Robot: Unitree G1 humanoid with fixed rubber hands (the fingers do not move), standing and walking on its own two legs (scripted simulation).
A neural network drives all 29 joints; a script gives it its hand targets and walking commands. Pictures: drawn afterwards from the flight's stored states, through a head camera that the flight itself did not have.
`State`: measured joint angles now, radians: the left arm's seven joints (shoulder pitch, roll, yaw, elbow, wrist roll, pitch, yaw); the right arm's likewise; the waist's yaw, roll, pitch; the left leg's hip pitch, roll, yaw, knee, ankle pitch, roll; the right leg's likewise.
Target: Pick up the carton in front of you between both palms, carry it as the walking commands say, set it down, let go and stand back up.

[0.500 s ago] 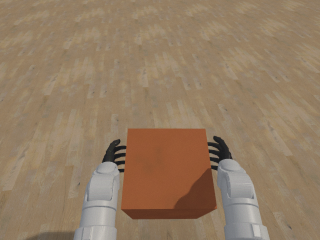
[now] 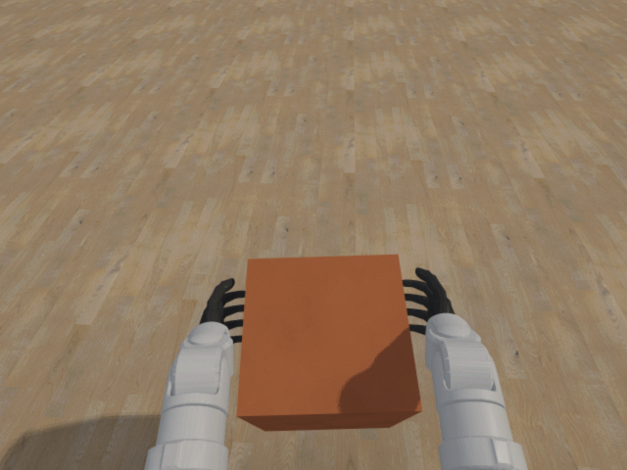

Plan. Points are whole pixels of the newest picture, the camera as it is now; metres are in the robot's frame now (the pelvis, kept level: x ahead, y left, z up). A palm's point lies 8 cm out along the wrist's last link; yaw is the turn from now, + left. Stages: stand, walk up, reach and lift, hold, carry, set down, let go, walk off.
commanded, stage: hold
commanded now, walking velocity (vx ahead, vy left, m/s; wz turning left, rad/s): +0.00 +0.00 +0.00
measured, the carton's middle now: (325, 351) +0.30 +0.00 -0.07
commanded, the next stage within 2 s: set down in 0.32 s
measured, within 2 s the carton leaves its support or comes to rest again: neither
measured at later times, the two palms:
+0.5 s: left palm (247, 324) +0.29 +0.11 +0.03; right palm (463, 302) +0.32 -0.19 +0.03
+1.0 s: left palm (280, 356) +0.35 +0.08 -0.17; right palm (444, 361) +0.33 -0.21 -0.16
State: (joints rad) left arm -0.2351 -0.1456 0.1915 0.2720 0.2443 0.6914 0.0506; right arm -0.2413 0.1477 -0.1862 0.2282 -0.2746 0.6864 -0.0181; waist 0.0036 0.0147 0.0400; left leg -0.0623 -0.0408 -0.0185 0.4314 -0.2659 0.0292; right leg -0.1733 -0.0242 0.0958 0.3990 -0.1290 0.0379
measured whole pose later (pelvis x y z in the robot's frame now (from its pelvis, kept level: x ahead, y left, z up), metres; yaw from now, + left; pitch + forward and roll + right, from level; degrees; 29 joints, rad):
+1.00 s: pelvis -0.04 -0.02 -0.08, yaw +4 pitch +31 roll +1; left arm -0.58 -0.15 0.29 0.58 0.21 0.19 0.15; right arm -0.56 0.16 -0.47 0.44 -0.28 0.20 -0.03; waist -0.11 0.07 -0.06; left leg -1.15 -0.10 -0.10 1.00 -0.38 -0.01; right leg -1.23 0.01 0.11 0.93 -0.24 0.06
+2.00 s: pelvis -0.09 -0.02 -0.32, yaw +5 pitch +47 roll +0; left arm -1.31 0.14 0.12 1.09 0.12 0.22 0.17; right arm -1.00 0.07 -0.62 0.61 -0.20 0.24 -0.10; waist -0.21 0.09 -0.03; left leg -2.15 -0.20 -0.08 1.89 -0.57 -0.06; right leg -2.22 0.08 0.12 1.78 -0.39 0.12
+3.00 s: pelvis -0.09 -0.01 -0.38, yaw +3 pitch +47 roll -5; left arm -1.52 0.22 0.04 1.26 0.13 0.13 0.07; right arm -1.18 -0.06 -0.70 0.86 -0.17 0.13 -0.01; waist -0.23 0.06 0.14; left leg -2.31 -0.17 -0.06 2.11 -0.62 -0.02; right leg -2.35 0.01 0.05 1.97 -0.44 0.11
